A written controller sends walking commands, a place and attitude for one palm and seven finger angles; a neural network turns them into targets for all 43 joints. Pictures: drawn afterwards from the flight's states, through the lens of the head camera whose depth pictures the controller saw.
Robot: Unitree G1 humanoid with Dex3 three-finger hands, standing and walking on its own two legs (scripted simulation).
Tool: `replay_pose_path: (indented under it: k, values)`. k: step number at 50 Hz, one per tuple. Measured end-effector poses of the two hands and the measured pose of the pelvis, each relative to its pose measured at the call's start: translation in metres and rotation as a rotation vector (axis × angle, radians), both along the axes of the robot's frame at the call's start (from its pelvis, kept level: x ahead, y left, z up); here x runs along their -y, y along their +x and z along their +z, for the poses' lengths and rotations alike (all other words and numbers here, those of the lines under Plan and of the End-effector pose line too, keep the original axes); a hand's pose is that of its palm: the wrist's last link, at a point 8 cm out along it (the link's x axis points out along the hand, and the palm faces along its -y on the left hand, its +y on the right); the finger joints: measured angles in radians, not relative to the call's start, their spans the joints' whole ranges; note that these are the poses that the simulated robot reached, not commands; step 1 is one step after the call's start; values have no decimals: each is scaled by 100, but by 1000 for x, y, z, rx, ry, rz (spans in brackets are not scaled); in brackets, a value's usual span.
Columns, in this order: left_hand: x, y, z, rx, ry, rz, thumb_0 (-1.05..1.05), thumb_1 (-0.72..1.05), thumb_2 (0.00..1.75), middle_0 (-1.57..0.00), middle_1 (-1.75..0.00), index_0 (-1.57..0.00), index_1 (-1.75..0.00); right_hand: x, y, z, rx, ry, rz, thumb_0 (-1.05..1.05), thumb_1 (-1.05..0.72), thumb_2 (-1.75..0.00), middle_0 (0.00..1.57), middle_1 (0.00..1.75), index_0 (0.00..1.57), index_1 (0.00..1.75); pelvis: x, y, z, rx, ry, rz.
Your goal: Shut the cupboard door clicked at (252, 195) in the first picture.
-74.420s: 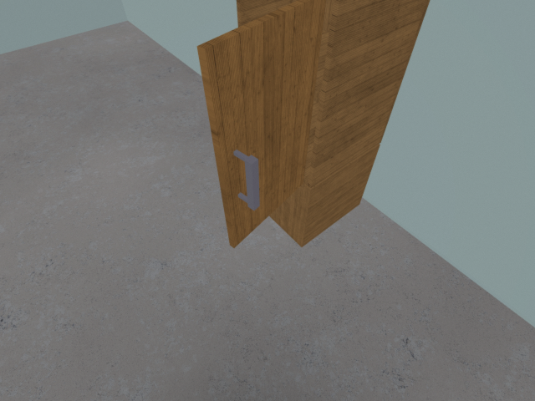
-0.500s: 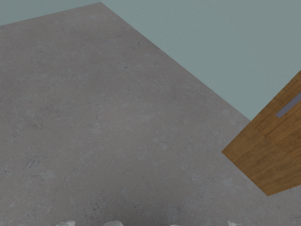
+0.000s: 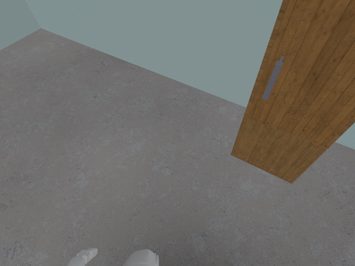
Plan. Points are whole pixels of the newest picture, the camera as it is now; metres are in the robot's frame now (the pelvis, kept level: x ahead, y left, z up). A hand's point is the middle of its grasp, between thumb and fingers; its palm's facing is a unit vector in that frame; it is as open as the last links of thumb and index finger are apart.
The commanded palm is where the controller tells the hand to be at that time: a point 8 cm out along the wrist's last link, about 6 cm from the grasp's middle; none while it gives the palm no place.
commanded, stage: turn to face it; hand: left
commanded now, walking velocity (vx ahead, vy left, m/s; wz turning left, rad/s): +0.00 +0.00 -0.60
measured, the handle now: (273, 78) +0.73 -0.32 -0.06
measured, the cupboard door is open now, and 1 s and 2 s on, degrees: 2 2 2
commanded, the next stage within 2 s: take the last steps up to it in 0.62 s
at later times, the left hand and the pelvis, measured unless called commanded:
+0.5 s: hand (100, 248) +0.18 +0.22 -0.15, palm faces -0.24 -0.95 -0.20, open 7.3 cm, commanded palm none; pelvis +0.02 +0.04 +0.01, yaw -15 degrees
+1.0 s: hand (123, 256) +0.16 +0.16 -0.18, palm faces -0.36 -0.92 -0.15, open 7.3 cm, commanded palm none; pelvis +0.05 +0.01 +0.00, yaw -23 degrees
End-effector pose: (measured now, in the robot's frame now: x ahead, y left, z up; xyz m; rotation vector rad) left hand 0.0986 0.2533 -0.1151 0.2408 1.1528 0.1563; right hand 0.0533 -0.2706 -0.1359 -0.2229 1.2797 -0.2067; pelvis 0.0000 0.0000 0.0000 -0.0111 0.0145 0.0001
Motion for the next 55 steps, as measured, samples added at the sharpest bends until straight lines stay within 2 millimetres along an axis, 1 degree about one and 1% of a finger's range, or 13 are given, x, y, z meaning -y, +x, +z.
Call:
replay_pose_path:
  k: [6, 10, 13, 18, 23, 27, 32, 34, 36, 41, 47, 51, 55]
  values:
    - [3, 1, -9, -52, -36, -44, 0, 91, 90, -20, -30, -21, -30, -9, 18, 16, 80, -8, -27, 1, -91, -90, 20, 29, 20, 30, -7, 6, 4, -8, 3, -59]
    - [-9, 10, -23, -72, -64, -69, 1, 91, 90, -21, -30, -21, -30, -23, 27, 24, 128, -34, -45, 1, -90, -90, 20, 29, 20, 30, -22, 12, 0, -14, -6, -105]
    - [-20, 22, -34, -83, -79, -85, 1, 91, 90, -21, -30, -21, -30, -35, 24, 28, 146, -59, -53, 1, -90, -90, 20, 29, 20, 30, -33, 15, -5, -16, -10, -144]
    - [-28, 47, -24, -84, -81, -148, 1, 91, 90, -20, -30, -20, -30, -49, -1, 39, 114, -66, -102, 1, -90, -90, 20, 30, 21, 30, -41, 19, 8, -11, -37, -205]
    - [-23, 73, -12, -63, -73, -206, 1, 91, 90, -20, -29, -20, -30, -56, -35, 39, 53, -50, -183, 1, -90, -90, 20, 30, 21, 30, -43, 21, 14, -15, -46, -252]
    - [-6, 91, -7, -46, -61, -264, 1, 91, 90, -20, -29, -20, -30, -56, -67, 31, 0, -24, -258, 1, -90, -90, 20, 30, 21, 30, -37, 21, 14, -17, -40, -285]
    - [30, 108, -4, -3, -40, -341, 1, 91, 90, -20, -29, -20, -30, -47, -108, 9, -59, 24, -350, 1, -90, -90, 20, 30, 21, 30, -20, 18, 4, -12, -11, -320]
    - [42, 110, -6, 19, -25, -365, 1, 91, 90, -20, -29, -20, -30, -41, -121, -4, -80, 42, -384, 1, -90, -90, 20, 30, 21, 30, -13, 17, -3, -14, 7, -339]
    - [51, 105, -3, 9, -20, -381, 0, 91, 90, -20, -29, -20, -30, -37, -126, -8, -103, 47, -406, 1, -90, -90, 20, 30, 20, 30, -11, 17, -2, -11, -3, -346]
    - [59, 87, -3, -47, -31, -379, 0, 91, 90, -20, -30, -21, -30, -34, -117, 0, -74, 51, -420, 1, -91, -90, 20, 29, 20, 30, -7, 21, 6, -1, 3, -364]
    - [51, 75, -20, -114, -79, -348, 0, 91, 90, -20, -30, -21, -30, -33, -82, 13, -8, 24, -393, 1, -90, -90, 20, 29, 20, 30, -7, 38, 6, -6, -7, -378]
    - [40, 79, -40, -186, -94, -349, 1, 91, 90, -20, -30, -21, -30, -33, -61, 16, 57, -33, -392, 1, -90, -90, 20, 29, 20, 30, -9, 56, -4, -8, -14, -415]
    - [44, 101, -35, -229, -91, -397, 1, 91, 90, -20, -30, -20, -30, -38, -66, 29, 37, -48, -437, 1, -90, -90, 20, 29, 20, 30, -3, 73, 6, -7, -22, -452]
